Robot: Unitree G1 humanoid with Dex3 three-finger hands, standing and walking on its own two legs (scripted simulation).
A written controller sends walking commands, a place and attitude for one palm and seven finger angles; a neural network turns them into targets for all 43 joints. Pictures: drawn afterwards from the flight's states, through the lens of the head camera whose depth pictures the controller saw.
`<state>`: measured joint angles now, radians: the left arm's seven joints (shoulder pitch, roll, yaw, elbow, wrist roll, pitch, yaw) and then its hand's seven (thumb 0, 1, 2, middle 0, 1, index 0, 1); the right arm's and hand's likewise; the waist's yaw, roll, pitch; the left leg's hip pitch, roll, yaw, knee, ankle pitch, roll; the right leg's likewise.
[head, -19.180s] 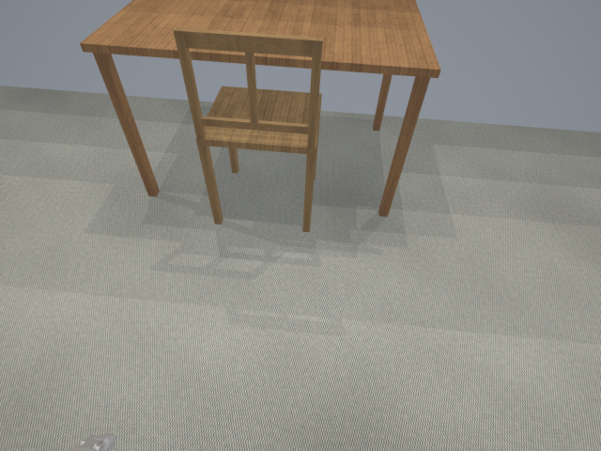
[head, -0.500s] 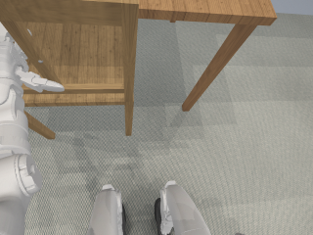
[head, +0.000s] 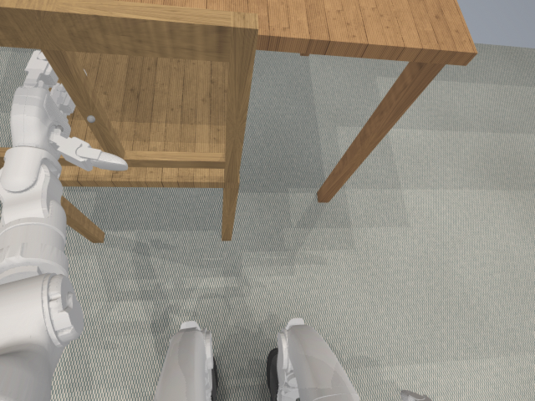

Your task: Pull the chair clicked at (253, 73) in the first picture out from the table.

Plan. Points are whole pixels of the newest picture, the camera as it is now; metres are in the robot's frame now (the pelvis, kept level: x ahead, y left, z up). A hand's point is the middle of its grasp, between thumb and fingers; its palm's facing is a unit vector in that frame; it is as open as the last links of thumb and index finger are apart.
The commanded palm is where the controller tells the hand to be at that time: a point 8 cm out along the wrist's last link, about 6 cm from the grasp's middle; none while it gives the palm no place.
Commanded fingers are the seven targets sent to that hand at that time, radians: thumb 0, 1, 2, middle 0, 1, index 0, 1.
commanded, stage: hook a spindle and tug to test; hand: left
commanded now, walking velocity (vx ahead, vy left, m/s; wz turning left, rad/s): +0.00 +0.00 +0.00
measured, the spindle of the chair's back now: (92, 112) +0.52 +0.23 +0.02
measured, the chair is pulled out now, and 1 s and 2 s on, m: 0.00 0.00 0.05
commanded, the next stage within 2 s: step backward, pulling the chair out in 1.28 s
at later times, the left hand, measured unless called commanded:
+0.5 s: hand (102, 119) +0.49 +0.20 +0.04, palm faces +0.02 -1.00 -0.03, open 8.4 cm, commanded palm +0.47 +0.24 +0.04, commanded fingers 0.00 0.73 0.83 -0.50 -1.45 -0.50 -1.45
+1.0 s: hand (104, 119) +0.49 +0.20 +0.04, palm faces +0.02 -1.00 -0.01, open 5.3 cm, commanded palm +0.46 +0.24 +0.04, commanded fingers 0.00 0.90 0.90 -0.50 -1.45 -0.50 -1.45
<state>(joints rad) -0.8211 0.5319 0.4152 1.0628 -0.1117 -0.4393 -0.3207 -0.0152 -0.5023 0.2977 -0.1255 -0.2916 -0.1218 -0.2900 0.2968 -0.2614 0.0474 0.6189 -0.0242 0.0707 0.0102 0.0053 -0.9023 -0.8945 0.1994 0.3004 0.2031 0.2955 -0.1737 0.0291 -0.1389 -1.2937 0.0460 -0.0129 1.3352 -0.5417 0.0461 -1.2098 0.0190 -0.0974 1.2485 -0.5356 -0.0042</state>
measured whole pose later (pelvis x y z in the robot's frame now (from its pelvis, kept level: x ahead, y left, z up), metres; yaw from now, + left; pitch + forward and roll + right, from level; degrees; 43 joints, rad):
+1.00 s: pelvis +0.00 -0.01 +0.00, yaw -1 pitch +28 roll -4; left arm -0.74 0.50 0.43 0.98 -0.14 -0.42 -0.29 0.01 0.72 0.81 -0.43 -1.45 -0.44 -1.45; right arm 0.30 -0.26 0.04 0.60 -0.01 0.07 0.01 0.01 -0.90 -0.89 0.20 0.30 0.20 0.30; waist -0.18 0.03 -0.14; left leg -1.26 0.06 0.00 1.31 -0.54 0.03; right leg -1.20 0.03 -0.08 1.24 -0.53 -0.02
